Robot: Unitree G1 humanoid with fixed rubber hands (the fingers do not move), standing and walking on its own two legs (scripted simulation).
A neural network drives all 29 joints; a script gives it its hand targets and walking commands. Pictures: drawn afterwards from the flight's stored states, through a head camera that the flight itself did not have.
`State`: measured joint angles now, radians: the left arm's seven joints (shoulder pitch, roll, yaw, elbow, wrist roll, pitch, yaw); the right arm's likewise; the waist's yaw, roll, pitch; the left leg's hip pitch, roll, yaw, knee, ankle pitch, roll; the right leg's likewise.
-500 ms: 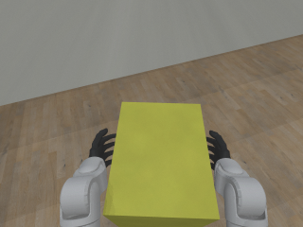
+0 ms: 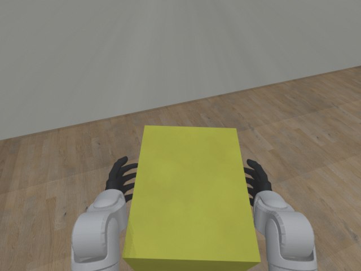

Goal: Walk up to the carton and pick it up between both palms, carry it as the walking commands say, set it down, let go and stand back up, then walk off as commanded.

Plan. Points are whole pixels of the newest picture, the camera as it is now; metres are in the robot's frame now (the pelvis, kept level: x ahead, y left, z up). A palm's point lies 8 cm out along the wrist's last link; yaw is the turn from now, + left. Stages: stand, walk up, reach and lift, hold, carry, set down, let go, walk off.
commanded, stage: carry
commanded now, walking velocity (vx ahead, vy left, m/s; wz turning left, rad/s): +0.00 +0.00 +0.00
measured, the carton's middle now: (187, 208) +0.27 +0.00 +0.03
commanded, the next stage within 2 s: hold in 0.92 s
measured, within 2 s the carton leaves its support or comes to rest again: neither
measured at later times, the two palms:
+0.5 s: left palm (113, 194) +0.27 +0.15 +0.09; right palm (251, 196) +0.26 -0.13 +0.09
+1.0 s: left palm (118, 199) +0.28 +0.15 +0.06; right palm (249, 201) +0.26 -0.13 +0.06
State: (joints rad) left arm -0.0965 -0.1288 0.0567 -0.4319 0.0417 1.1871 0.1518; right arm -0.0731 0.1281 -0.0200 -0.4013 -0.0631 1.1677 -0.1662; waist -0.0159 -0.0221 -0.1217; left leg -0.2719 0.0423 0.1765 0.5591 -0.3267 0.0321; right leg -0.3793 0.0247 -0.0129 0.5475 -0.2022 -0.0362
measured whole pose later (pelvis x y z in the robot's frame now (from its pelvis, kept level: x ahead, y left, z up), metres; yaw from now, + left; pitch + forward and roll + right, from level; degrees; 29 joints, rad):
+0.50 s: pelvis +0.00 +0.01 +0.00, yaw +0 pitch +3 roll -1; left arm -0.11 -0.13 0.07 -0.34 0.06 1.13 0.15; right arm -0.09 0.13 -0.04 -0.30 -0.06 1.11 -0.16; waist -0.02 -0.02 -0.11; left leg -0.28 0.05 0.18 0.55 -0.32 0.03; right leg -0.36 0.03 -0.01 0.50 -0.18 -0.04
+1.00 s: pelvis +0.00 +0.01 +0.00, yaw +0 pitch +0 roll -1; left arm -0.15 -0.13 0.08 -0.08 0.12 0.94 0.10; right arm -0.12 0.13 -0.07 -0.06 -0.11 0.94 -0.13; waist -0.02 -0.01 -0.04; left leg -0.21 0.04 0.16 0.52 -0.31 0.03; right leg -0.29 0.03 -0.01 0.47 -0.17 -0.04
